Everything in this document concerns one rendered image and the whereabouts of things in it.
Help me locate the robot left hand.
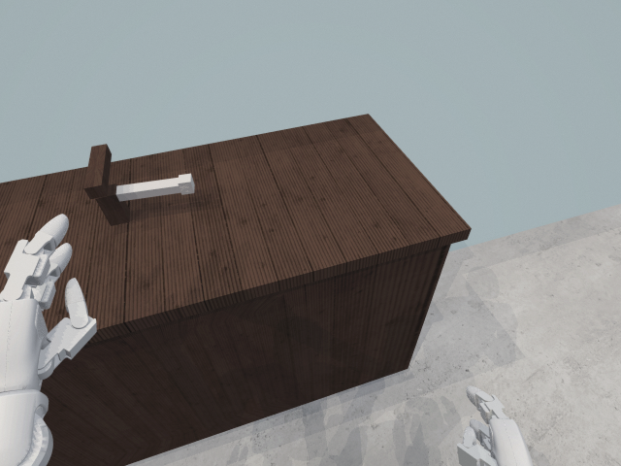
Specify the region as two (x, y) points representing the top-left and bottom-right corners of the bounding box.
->
(0, 214), (97, 393)

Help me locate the tap lever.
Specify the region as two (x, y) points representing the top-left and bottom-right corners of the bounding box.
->
(116, 174), (195, 202)

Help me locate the counter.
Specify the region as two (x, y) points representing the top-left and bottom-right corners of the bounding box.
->
(0, 114), (472, 466)

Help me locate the left robot forearm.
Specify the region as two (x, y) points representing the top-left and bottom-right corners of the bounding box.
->
(0, 389), (53, 466)

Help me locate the robot right hand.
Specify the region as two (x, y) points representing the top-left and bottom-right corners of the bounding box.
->
(457, 385), (533, 466)

